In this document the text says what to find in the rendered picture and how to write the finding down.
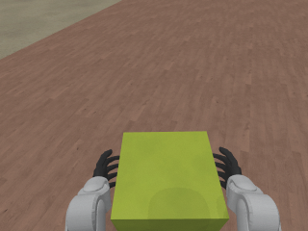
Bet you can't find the carton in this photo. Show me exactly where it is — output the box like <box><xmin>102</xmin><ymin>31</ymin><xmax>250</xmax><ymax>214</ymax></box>
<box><xmin>111</xmin><ymin>131</ymin><xmax>230</xmax><ymax>231</ymax></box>

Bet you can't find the left robot hand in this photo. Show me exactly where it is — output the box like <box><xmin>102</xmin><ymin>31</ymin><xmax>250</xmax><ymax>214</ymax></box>
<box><xmin>92</xmin><ymin>149</ymin><xmax>120</xmax><ymax>188</ymax></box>

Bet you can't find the right robot forearm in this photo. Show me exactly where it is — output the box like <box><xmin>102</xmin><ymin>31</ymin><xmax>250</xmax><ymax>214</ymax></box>
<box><xmin>226</xmin><ymin>174</ymin><xmax>282</xmax><ymax>231</ymax></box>

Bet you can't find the left robot forearm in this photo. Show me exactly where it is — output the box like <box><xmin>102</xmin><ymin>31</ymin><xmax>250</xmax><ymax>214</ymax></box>
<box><xmin>64</xmin><ymin>176</ymin><xmax>112</xmax><ymax>231</ymax></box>

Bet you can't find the right robot hand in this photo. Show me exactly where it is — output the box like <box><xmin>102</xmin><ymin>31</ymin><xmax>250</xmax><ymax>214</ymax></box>
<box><xmin>213</xmin><ymin>147</ymin><xmax>242</xmax><ymax>189</ymax></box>

